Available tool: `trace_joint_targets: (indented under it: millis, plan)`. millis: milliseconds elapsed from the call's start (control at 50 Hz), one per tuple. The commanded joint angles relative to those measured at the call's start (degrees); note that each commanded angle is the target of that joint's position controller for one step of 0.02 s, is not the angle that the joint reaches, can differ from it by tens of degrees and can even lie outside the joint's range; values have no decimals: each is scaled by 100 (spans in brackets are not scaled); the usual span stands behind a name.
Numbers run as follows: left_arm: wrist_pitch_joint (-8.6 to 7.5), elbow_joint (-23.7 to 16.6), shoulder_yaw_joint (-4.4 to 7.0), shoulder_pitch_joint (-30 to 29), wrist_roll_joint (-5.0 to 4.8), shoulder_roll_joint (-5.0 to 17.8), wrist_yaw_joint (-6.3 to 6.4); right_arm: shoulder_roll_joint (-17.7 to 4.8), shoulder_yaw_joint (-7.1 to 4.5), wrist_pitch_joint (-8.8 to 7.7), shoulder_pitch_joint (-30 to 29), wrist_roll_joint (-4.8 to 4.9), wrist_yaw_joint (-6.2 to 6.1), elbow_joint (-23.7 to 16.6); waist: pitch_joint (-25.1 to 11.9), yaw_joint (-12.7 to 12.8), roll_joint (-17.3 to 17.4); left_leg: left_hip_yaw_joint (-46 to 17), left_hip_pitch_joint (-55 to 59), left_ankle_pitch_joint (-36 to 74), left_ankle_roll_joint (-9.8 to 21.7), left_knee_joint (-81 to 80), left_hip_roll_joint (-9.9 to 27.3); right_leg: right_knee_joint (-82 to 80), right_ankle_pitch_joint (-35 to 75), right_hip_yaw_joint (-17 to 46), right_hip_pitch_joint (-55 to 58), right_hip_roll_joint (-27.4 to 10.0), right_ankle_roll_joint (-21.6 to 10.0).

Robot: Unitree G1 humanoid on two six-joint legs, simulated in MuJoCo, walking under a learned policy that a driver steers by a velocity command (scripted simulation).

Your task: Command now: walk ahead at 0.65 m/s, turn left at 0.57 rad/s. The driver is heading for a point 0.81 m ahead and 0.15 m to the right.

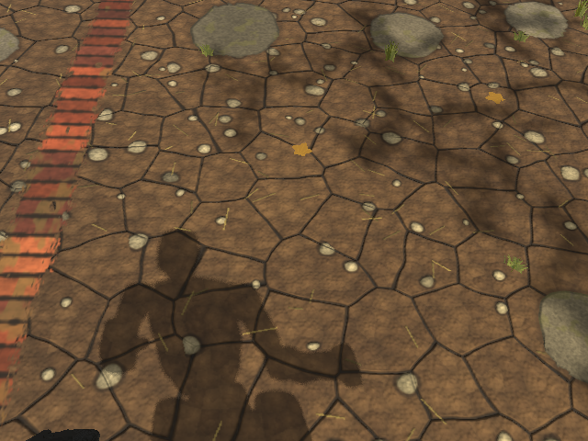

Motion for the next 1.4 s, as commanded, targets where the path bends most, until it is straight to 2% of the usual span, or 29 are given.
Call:
trace_joint_targets:
  millis: [20, 60, 80, 100, 120, 160, 200, 420, 480, 500, 520, 540, 560, 600, 740, 880, 940, 960, 980, 1000, 1020, 1060, 1080, 1160, 1220, 1280, 1360, 1380, 1400]
  plan:
    - [144, -433, -56, -402, 308, 268, -73, -955, -252, 3, 13, -341, 292, -303, 283, -110, 1157, -1217, -537, -1625, 762, -996, 900, -292, -119, -556, 575, 51, -119]
    - [115, -272, -27, 378, 278, 435, 23, -675, -144, -44, -131, -224, 277, -351, 244, 416, 665, -1130, -1305, -1599, 582, -339, 730, -763, -139, -416, 1928, -93, -320]
    - [29, -126, 51, 1206, 362, 789, 75, -355, -42, -123, -362, -187, 244, -480, 28, 865, -136, -623, -2085, -1453, 377, 946, 392, -1209, -1054, 632, 2922, -909, -538]
    - [5, -37, 216, 1804, 495, 1622, 86, 27, 76, -218, -562, -82, 206, -817, -200, 977, -1549, 423, -3318, -1516, 115, 2770, -418, -2293, -3252, 3241, 3632, -2187, -1051]
    - [20, 50, 243, 1655, 419, 1509, 30, -240, 66, -223, -578, -176, 141, -796, 136, 773, -1020, 395, -4057, -1098, 140, 3715, -70, -2491, -3765, 4437, 3289, -2649, -1396]
    - [7, 12, 38, 1366, 262, 820, -12, -507, 7, -245, -657, -313, 246, -572, 366, 562, -303, 393, -3930, -251, 84, 4001, 258, -2148, -2910, 2877, 2841, -2002, -1183]
    - [-59, 157, -71, 1466, 207, 644, 34, -501, 4, -234, -627, -390, 398, -499, 381, 472, -679, 523, -3523, 118, -63, 3741, 374, -2380, -2297, 1956, 2487, -1523, -1037]
    - [-167, 972, -139, 2408, 113, 725, 18, -137, 326, -223, -2171, -298, 577, -872, 1019, 663, -709, 2109, -2344, 1165, 82, 1057, 611, -3216, 2319, 48, 2526, -1408, -1215]
    - [-114, 1159, -127, 2433, 112, 1037, 95, -448, 178, -228, -925, -335, 335, -529, 111, -127, -902, 2212, -303, 378, 398, 937, 3, -1260, 6634, -238, 2689, -1541, -1094]
    - [-82, 1123, -112, 2150, 84, 1145, 123, -628, 70, -245, 385, -326, 225, -131, -485, -846, -784, 1983, 1257, 507, 478, 634, 86, 153, 6395, -302, 2043, -1418, -1011]
    - [-98, 947, -192, 2034, 101, 842, 111, -1089, -90, -260, 1416, -448, 101, 130, -1210, -1244, -281, 871, 2930, -808, 519, 622, 1151, 2030, 4328, -363, 678, -1067, -992]
    - [-108, 672, -397, 2553, -47, -165, 58, -1524, -178, -333, 1433, -626, 78, 144, -2021, -594, 1432, -1940, 4076, -3338, 722, -172, 2923, 4091, -1238, -201, -1102, -190, -940]
    - [-80, 625, -249, 1995, -55, 525, 67, -1236, -132, -312, 1230, -484, 94, 80, -1814, -776, 860, -3040, 3265, -3963, 625, -1171, 3003, 4555, -903, 222, -1459, -168, -1081]
    - [-16, 557, -250, 1466, -11, 452, -15, -630, 0, -367, 470, -418, 106, 267, -94, -282, 373, -1106, 1592, -1941, 466, -1324, 2508, 4136, 80, 47, -1541, -704, -1042]
    - [405, 344, -339, 591, 117, -76, -301, -50, 146, -677, 551, -174, 159, 802, 1037, 251, 421, 1993, 341, 1075, -121, -2124, 1672, 3501, 990, -340, -1878, -998, -812]
    - [332, -115, -468, -414, 79, 43, -456, -539, 111, -712, 932, -165, -57, 1113, 894, 377, 282, 3311, 1265, 6706, -463, -1614, 1517, 934, 2067, -1756, -623, -92, -1281]
    - [393, 407, -246, 1521, 69, 652, -313, -1079, -41, -450, 469, -259, -229, 928, -248, 1473, 730, 3108, 1523, 8749, -441, 957, 1858, 913, 1096, -1641, 1456, 412, -1590]
    - [378, 822, -90, 2798, 137, 916, -201, -1072, -49, -364, 164, -300, -207, 822, -606, 1964, 532, 2909, 878, 7877, -335, 2784, 1835, 398, 923, -1079, 2733, 349, -1819]
    - [362, 945, 22, 2782, 119, 988, -28, -728, -4, -356, 145, -273, -60, 903, -289, 1704, -335, 2890, -216, 2418, -294, 5049, 888, -291, 1109, -427, 3331, -4, -1973]
    - [361, 786, 96, 2167, 230, 1561, 0, 50, 208, -456, 693, -320, -42, 499, -247, 598, -1424, 2343, -2265, -1635, -459, 7032, 261, 556, 4960, 1370, 4243, -1179, -2291]
    - [360, 532, 193, 2089, 193, 1692, 14, -110, 265, -532, 886, -142, -49, 194, -1649, 656, -840, 1231, -2904, -1265, -409, 7397, 299, -545, 4104, 3052, 4940, -1954, -3163]
    - [335, 433, 32, 1295, 130, 979, 110, -391, 266, -580, 508, -185, -57, 317, -59, 185, 509, 1303, -2915, -443, -400, 6345, 817, -1512, 3100, 2501, 2927, -1811, -2684]
    - [60, 22, -128, 759, -82, 457, -37, -649, 92, -688, 271, 191, -87, 234, -61, 150, 897, 897, -2504, -653, -450, 6217, 831, -1796, 2876, 2589, 2229, -1727, -2556]
    - [-131, 204, -151, 523, -114, 516, 41, -299, 89, -517, -50, -59, -119, 108, 505, -144, 413, 1355, -1624, -51, -676, 3775, 1150, -1829, 4536, 638, 480, -715, -1866]
    - [33, 332, -132, 916, -84, 555, 280, 176, 246, -552, -636, -145, -34, -8, 78, 259, 7, 1777, -1375, 1562, -751, 1783, 690, -1520, 4793, -155, 919, -99, -1348]
    - [236, 523, -147, 1462, -104, 534, 405, 84, 233, -630, -1244, -69, 133, -144, -186, 674, -267, 1789, -1354, 2816, -736, 530, 397, -1295, 4005, 35, 1789, -317, -1115]
    - [301, 449, -153, 1108, 30, 453, 394, -382, 34, -776, -635, -200, 255, 40, -324, 141, -573, 1733, -712, 2818, -239, -127, 235, -151, 4224, 418, 2275, -602, -960]
    - [300, 363, -170, 858, 51, 413, 356, -458, 0, -829, 43, -262, 240, 253, -610, -238, -508, 1626, 74, 3915, -62, -383, 441, 699, 4049, 272, 2166, -390, -793]
    - [261, 244, -234, 1170, 147, 192, 303, -795, -24, -846, 460, -429, 205, 275, -1351, -231, 442, 425, 1877, 6760, 708, 386, 1689, 2585, 1475, 259, 885, 92, -440]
